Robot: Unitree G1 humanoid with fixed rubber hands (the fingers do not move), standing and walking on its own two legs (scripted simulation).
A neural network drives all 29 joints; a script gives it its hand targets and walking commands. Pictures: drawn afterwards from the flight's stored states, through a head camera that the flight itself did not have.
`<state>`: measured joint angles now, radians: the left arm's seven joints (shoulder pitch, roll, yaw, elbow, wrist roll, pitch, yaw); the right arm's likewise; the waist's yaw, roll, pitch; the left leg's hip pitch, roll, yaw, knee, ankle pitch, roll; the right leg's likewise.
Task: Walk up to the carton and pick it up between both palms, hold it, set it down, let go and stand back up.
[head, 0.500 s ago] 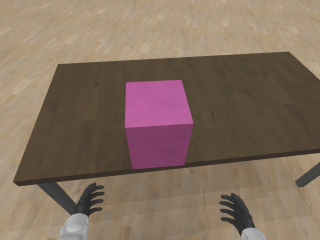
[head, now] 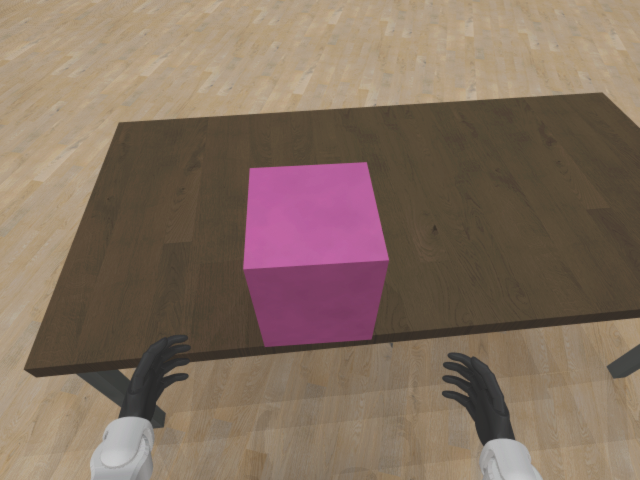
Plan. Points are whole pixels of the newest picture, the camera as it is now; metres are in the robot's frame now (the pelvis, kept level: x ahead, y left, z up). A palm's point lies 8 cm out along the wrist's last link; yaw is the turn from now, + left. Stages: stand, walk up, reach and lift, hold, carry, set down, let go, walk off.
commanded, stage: reach and lift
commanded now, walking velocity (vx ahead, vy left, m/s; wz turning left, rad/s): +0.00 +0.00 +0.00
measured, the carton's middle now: (313, 258) +0.49 +0.05 -0.09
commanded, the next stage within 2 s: none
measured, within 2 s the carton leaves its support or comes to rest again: neither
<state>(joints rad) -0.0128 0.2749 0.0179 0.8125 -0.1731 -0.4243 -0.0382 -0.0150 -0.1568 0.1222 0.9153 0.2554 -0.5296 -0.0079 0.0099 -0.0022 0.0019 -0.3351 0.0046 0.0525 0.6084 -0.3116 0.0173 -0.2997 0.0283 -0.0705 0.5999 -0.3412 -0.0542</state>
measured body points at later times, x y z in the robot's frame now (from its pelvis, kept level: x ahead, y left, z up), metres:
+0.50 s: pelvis -0.01 +0.00 -0.01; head +0.03 +0.00 +0.44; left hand +0.31 +0.25 -0.02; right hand +0.31 -0.17 -0.04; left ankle +0.00 +0.11 -0.73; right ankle -0.02 -0.08 -0.73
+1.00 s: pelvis -0.01 +0.01 -0.01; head +0.05 +0.02 +0.44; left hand +0.36 +0.25 +0.00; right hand +0.37 -0.17 -0.01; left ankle +0.00 +0.11 -0.73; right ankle -0.02 -0.08 -0.73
